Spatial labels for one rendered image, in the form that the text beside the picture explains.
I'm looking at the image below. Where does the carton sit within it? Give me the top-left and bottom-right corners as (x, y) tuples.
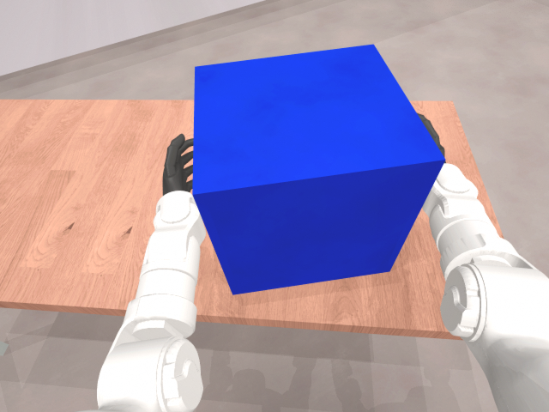
(192, 45), (445, 295)

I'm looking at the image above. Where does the robot left forearm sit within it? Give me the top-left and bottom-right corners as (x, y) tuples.
(97, 191), (206, 405)

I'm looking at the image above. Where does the robot left hand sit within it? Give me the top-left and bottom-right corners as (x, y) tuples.
(162, 134), (194, 196)

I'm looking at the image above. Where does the robot right hand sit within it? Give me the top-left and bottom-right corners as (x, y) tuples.
(417, 113), (446, 163)

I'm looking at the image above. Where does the table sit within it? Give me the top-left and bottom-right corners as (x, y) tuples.
(0, 100), (504, 356)

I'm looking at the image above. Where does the robot right forearm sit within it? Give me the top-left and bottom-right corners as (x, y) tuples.
(422, 163), (549, 281)

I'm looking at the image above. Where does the left robot upper arm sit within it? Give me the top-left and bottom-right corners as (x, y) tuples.
(76, 336), (203, 412)

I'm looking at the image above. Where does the right robot upper arm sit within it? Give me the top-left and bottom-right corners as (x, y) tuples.
(440, 263), (549, 412)

